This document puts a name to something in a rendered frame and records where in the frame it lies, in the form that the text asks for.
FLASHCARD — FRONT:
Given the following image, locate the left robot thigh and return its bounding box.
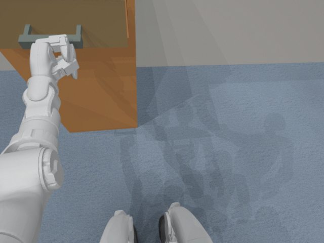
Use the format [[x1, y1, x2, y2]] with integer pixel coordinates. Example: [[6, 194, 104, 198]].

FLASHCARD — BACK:
[[99, 214, 134, 243]]

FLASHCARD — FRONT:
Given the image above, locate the handle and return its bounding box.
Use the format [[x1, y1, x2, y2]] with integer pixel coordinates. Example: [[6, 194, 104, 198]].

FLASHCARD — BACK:
[[18, 24, 83, 49]]

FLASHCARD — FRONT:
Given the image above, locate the drawer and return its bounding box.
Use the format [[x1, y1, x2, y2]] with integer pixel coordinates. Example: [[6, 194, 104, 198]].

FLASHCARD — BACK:
[[0, 0, 128, 49]]

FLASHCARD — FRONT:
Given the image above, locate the robot left forearm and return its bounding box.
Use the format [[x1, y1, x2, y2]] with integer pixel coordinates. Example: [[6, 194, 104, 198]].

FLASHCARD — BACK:
[[0, 75, 61, 155]]

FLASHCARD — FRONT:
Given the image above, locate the robot left upper arm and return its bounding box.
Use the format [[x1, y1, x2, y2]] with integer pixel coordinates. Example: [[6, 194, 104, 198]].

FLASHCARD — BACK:
[[0, 147, 64, 243]]

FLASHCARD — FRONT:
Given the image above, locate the left robot hand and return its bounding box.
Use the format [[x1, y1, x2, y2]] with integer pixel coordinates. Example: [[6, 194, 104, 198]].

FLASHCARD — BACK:
[[29, 34, 79, 84]]

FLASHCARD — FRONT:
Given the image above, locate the cabinet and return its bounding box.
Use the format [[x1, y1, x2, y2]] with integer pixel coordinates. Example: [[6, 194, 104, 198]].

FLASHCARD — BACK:
[[0, 0, 137, 133]]

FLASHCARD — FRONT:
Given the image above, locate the robot right shin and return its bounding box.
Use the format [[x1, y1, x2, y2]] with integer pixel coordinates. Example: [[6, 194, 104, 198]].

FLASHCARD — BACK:
[[165, 202, 180, 243]]

